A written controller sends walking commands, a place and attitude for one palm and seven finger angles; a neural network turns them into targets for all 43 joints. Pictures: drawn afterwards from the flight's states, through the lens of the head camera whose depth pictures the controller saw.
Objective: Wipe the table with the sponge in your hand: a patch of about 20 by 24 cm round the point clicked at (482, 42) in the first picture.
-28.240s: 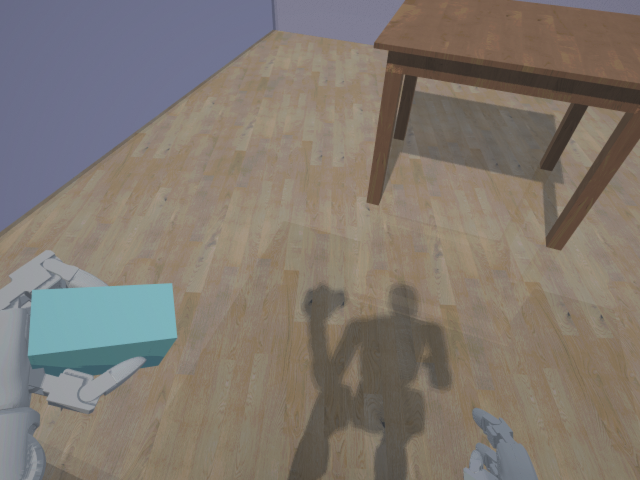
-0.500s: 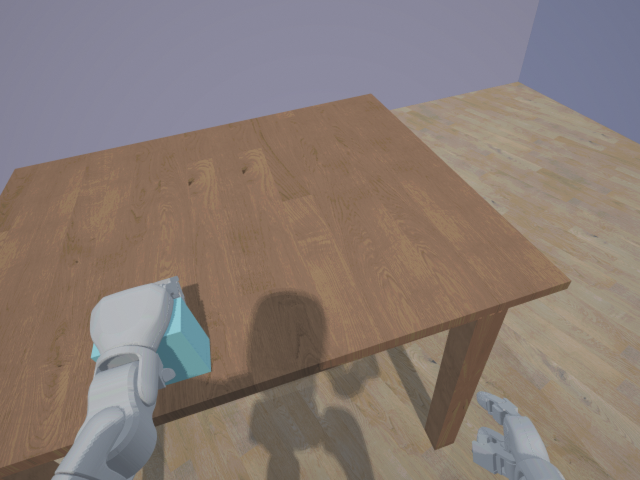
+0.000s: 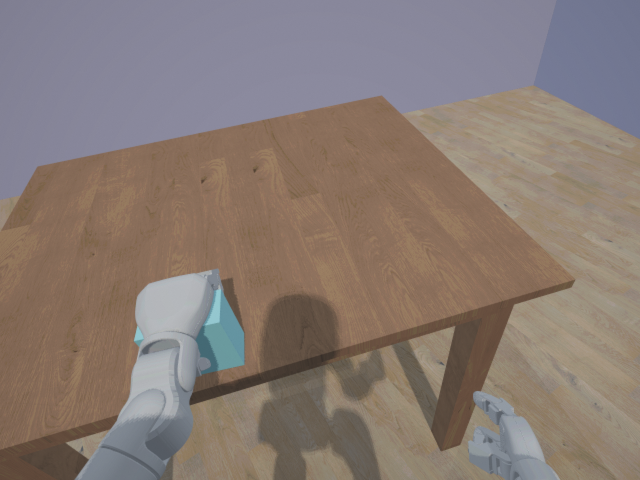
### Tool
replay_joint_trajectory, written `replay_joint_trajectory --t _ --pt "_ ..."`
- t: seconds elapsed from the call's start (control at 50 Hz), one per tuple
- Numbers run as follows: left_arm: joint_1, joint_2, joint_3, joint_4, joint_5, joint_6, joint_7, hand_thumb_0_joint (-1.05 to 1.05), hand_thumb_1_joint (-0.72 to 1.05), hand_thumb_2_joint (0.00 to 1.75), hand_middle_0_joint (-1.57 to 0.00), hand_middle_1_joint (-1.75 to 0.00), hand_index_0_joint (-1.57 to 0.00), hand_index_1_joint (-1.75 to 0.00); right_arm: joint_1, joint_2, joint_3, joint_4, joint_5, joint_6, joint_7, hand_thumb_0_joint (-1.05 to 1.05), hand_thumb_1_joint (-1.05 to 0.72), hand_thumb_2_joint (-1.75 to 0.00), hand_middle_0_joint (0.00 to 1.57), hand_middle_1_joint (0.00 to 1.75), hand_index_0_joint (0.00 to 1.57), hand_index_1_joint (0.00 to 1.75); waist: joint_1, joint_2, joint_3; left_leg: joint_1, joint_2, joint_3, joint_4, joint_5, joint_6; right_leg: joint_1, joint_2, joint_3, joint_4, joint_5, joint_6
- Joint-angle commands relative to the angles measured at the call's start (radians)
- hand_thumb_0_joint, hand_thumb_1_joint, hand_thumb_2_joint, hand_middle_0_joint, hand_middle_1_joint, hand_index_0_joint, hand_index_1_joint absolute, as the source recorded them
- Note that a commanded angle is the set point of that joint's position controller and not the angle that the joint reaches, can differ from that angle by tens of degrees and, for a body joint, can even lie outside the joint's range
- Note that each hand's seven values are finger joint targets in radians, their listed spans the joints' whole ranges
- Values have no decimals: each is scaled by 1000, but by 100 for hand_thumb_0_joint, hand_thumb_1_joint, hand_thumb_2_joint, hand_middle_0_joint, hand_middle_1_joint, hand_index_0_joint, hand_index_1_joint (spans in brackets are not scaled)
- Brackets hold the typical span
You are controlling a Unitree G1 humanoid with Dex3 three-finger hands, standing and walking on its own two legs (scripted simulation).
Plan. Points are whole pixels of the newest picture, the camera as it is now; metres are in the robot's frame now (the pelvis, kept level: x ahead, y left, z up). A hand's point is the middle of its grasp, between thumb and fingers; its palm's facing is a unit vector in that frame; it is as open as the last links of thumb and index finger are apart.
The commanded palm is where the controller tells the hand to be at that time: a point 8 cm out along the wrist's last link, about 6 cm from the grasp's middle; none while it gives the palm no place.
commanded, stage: slide across to the third lane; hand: left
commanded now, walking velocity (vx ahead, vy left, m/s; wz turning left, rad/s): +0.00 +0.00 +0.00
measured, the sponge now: (199, 343) +0.28 +0.22 +0.03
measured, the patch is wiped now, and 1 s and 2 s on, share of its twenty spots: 0.65 0.65 0.90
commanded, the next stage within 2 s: wipe forward along the third lane in 0.20 s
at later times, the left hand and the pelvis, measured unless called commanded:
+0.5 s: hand (223, 310) +0.31 +0.19 +0.07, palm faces +0.01 -0.06 -1.00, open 9.7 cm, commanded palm +0.29 +0.19 +0.11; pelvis -0.01 -0.01 +0.00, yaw +0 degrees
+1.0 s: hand (219, 278) +0.37 +0.21 +0.07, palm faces -0.05 -0.02 -1.00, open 9.7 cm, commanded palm +0.35 +0.22 +0.11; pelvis -0.01 -0.02 +0.00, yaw -1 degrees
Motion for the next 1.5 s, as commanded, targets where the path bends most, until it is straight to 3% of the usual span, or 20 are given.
replay_joint_trajectory --t 0.0,0.26,0.34,0.42,0.44,0.46,0.54,0.58,0.64,0.72,0.74,0.78,0.84,0.88,0.94,0.96,1.04,1.18,1.24,1.48 --pt "-301 14 7 -93 -31 -10 17 0 10 130 -120 -160 -120 -160 -225 -87 -31 -170 10 -52 -2 0 -90 -90 20 30 20 30 -31 -165 -110 132 -57 30 -42 144 74 -78 34 18 -113 284 -17" --pt "-454 -67 -63 8 -43 3 36 0 10 130 -120 -160 -120 -160 -231 -82 -31 -158 18 -45 11 0 -90 -90 20 30 20 30 -42 -185 -138 126 -59 34 -43 125 70 -81 29 18 -114 262 -17" --pt "-461 42 37 91 -26 30 51 0 10 130 -120 -160 -120 -160 -232 -98 -33 -137 12 -26 6 0 -90 -90 20 30 20 30 -26 -191 -115 103 -56 40 -53 104 66 -80 28 43 -128 249 -18" --pt "-504 40 47 149 -30 36 52 0 10 130 -120 -160 -120 -160 -217 -97 -29 -130 13 -23 -9 0 -90 -90 20 30 20 30 -38 -209 -115 83 -63 50 -40 106 70 -76 21 45 -126 283 -7" --pt "-496 101 97 160 -17 41 53 0 10 130 -120 -160 -120 -160 -215 -105 -29 -127 9 -17 -15 0 -90 -90 20 30 20 30 -26 -190 -119 80 -61 44 -52 92 67 -77 25 58 -131 244 -13" --pt "-555 32 30 150 -21 37 48 0 10 130 -120 -160 -120 -160 -213 -95 -23 -137 13 -20 -19 0 -90 -90 20 30 20 30 -48 -179 -117 80 -66 49 -43 92 71 -86 21 45 -124 255 -8" --pt "-561 100 96 249 -6 33 41 0 10 130 -120 -160 -120 -160 -180 -107 -29 -119 10 -15 -32 0 -90 -90 20 30 20 30 -39 -177 -130 65 -63 40 -44 76 68 -100 26 57 -127 223 -13" --pt "-554 63 69 295 -16 24 35 0 10 130 -120 -160 -120 -160 -162 -105 -29 -120 10 -16 -35 0 -90 -90 20 30 20 30 -52 -196 -131 51 -67 48 -25 87 71 -97 21 53 -121 262 -6" --pt "-561 147 141 346 -9 15 31 0 10 130 -120 -160 -120 -160 -141 -120 -33 -111 6 -6 -41 0 -90 -90 20 30 20 30 -47 -197 -135 27 -64 43 -22 88 70 -94 20 74 -122 284 -5" --pt "-624 137 114 399 -9 -6 22 0 10 130 -120 -160 -120 -160 -109 -123 -34 -109 10 -3 -48 0 -90 -90 20 30 20 30 -71 -192 -124 0 -65 45 -8 72 73 -116 17 71 -117 277 3" --pt "-611 196 172 402 -8 -12 24 0 10 130 -120 -160 -120 -160 -104 -128 -37 -108 6 0 -52 0 -90 -90 20 30 20 30 -55 -199 -147 -1 -64 41 -14 79 72 -99 19 82 -123 277 0" --pt "-665 149 122 424 -9 -27 21 0 10 130 -120 -160 -120 -160 -88 -123 -37 -105 10 0 -54 0 -90 -90 20 30 20 30 -83 -190 -128 -4 -63 46 -4 79 75 -119 17 69 -116 288 5" --pt "-649 211 180 444 -11 -42 23 0 10 130 -120 -160 -120 -160 -74 -130 -43 -103 6 2 -57 0 -90 -90 20 30 20 30 -64 -190 -171 -12 -61 41 -5 92 75 -95 17 86 -121 309 3" --pt "-682 171 141 460 -11 -58 27 0 10 130 -120 -160 -120 -160 -51 -128 -47 -98 8 0 -54 0 -90 -90 20 30 20 30 -90 -187 -167 -15 -61 47 8 101 79 -104 16 75 -109 340 9" --pt "-696 247 206 481 -14 -66 31 0 10 130 -120 -160 -120 -160 -42 -135 -48 -91 7 5 -56 0 -90 -90 20 30 20 30 -79 -197 -185 -25 -58 39 -2 101 77 -91 20 80 -116 332 7" --pt "-738 231 177 496 -7 -74 32 0 10 130 -120 -160 -120 -160 -33 -136 -48 -87 8 4 -58 0 -90 -90 20 30 20 30 -99 -189 -175 -27 -59 44 9 101 80 -102 17 80 -109 342 11" --pt "-720 268 219 523 -7 -85 35 0 10 130 -120 -160 -120 -160 -17 -138 -54 -81 5 8 -55 0 -90 -90 20 30 20 30 -83 -171 -202 -33 -56 43 6 123 79 -86 18 82 -109 380 8" --pt "-777 237 185 570 4 -110 40 0 10 130 -120 -160 -120 -160 15 -140 -60 -75 5 12 -48 0 -90 -90 20 30 20 30 -114 -164 -200 -27 -54 47 18 138 84 -111 21 61 -99 396 10" --pt "-814 289 228 600 7 -117 45 0 10 130 -120 -160 -120 -160 20 -141 -60 -71 6 17 -50 0 -90 -90 20 30 20 30 -110 -167 -207 -40 -54 42 12 134 82 -109 21 66 -105 381 10" --pt "-937 245 191 724 26 -143 71 0 10 130 -120 -160 -120 -160 75 -143 -68 -45 -1 28 -37 0 -90 -90 20 30 20 30 -143 -161 -249 -28 -49 43 31 166 84 -137 26 36 -81 408 7"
